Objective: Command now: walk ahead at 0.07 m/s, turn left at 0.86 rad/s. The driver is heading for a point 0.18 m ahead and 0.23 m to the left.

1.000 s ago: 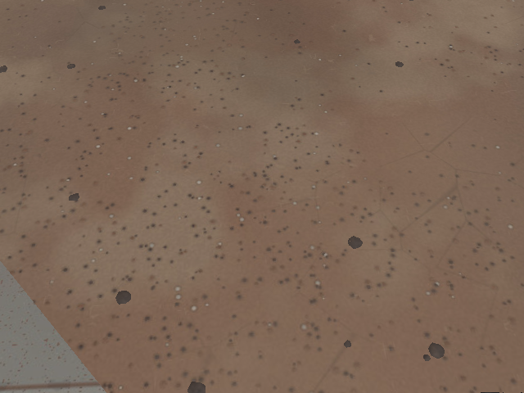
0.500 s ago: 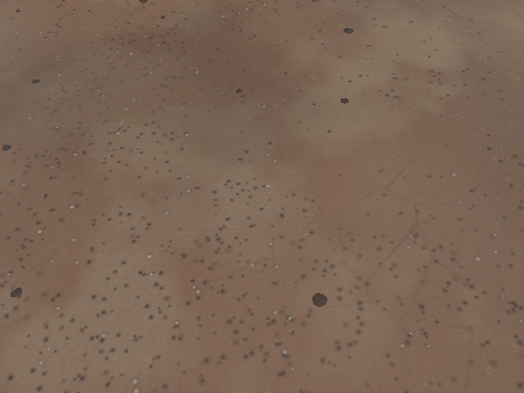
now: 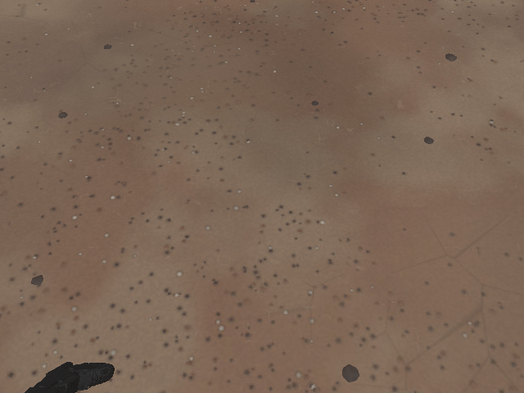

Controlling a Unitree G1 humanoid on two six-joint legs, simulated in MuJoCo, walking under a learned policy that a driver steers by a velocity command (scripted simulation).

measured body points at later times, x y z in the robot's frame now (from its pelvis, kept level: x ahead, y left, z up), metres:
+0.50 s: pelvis +0.04 -0.02 +0.00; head +0.07 +0.02 +0.44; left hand +0.05 +0.31 -0.11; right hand +0.33 -0.18 -0.08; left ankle +0.00 +0.08 -0.73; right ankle +0.13 -0.15 -0.73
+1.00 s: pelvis +0.08 +0.00 +0.00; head +0.10 +0.03 +0.45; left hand -0.05 +0.31 -0.08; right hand +0.43 +0.00 -0.07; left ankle -0.01 +0.08 -0.72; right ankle +0.20 -0.03 -0.73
